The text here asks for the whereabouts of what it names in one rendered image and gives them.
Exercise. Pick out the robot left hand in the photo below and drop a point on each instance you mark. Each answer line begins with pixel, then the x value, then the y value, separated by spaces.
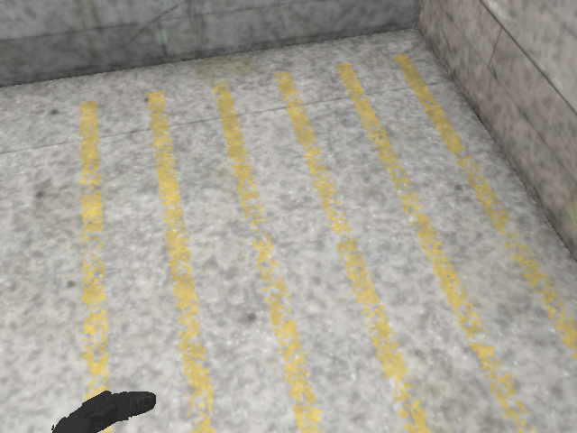
pixel 105 409

